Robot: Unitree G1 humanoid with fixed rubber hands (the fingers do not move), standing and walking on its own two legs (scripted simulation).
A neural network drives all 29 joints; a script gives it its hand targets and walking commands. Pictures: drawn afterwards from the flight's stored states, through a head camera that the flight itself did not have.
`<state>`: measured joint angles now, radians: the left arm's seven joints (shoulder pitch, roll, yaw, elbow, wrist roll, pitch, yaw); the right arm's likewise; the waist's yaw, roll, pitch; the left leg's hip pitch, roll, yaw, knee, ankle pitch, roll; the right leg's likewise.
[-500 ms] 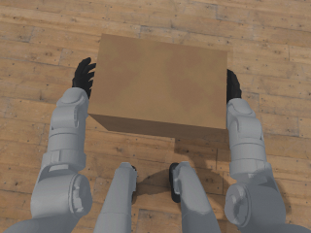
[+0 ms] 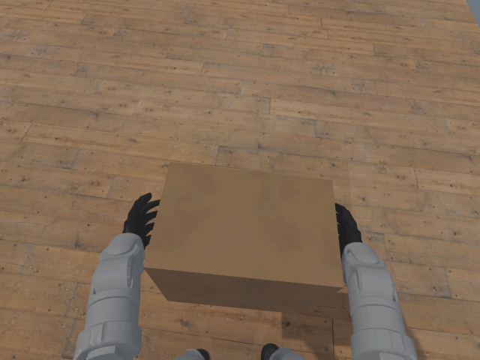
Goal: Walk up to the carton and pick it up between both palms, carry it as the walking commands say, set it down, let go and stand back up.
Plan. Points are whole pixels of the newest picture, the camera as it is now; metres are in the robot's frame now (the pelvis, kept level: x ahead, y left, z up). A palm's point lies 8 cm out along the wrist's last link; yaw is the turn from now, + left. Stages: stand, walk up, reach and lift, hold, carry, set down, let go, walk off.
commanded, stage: reach and lift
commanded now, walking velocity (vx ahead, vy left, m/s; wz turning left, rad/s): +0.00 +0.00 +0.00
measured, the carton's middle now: (241, 247) +0.32 +0.00 -0.10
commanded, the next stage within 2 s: hold in 1.80 s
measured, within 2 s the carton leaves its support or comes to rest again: neither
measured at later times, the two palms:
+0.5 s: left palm (120, 233) +0.30 +0.19 +0.04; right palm (370, 246) +0.29 -0.19 +0.03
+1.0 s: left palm (116, 228) +0.30 +0.18 +0.06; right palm (380, 240) +0.29 -0.19 +0.05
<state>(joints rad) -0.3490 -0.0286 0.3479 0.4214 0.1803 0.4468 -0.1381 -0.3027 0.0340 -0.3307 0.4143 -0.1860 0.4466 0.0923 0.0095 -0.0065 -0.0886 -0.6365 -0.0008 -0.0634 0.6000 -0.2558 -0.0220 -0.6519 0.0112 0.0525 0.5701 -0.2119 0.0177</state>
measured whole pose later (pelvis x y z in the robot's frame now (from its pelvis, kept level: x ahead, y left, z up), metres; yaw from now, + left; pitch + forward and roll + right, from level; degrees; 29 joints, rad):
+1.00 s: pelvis +0.00 +0.00 +0.02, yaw +0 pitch -4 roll +0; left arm -0.32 -0.03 0.31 0.28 0.18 0.70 -0.13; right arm -0.28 0.01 -0.27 0.26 -0.19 0.72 0.10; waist 0.01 0.01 0.04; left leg -0.09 0.01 -0.06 0.33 -0.17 -0.02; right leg -0.11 0.01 0.06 0.31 -0.13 0.02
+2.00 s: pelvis -0.01 -0.01 +0.03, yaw +0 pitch -5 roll +0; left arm -0.21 -0.02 0.27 0.16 0.15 0.71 -0.14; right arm -0.15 0.04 -0.23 0.13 -0.19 0.74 0.09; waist 0.02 0.00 0.07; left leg -0.05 0.02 -0.06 0.31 -0.16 -0.03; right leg -0.07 0.02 0.06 0.29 -0.12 0.01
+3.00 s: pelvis -0.01 +0.00 +0.01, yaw +2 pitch -1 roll -1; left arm -0.18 -0.04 0.23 0.07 0.12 0.76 -0.09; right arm -0.14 -0.01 -0.20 0.06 -0.12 0.79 0.08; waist -0.01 0.03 -0.03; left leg -0.26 0.01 -0.06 0.53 -0.26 -0.03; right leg -0.25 0.00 0.02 0.49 -0.22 0.02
